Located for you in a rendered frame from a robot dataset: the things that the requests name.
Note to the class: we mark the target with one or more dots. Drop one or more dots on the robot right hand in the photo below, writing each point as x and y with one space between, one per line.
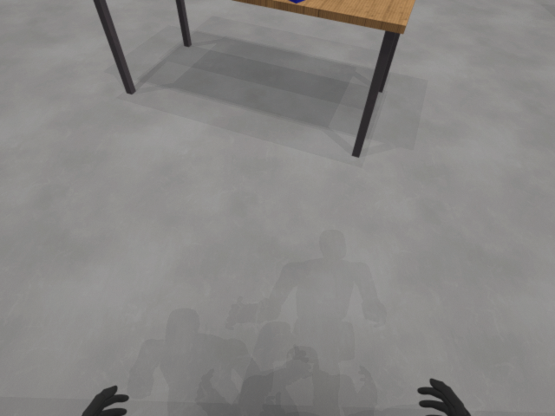
451 405

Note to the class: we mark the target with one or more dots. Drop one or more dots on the robot left hand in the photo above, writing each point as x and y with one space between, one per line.
106 398

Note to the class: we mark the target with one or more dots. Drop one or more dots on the table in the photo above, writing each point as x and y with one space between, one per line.
389 15

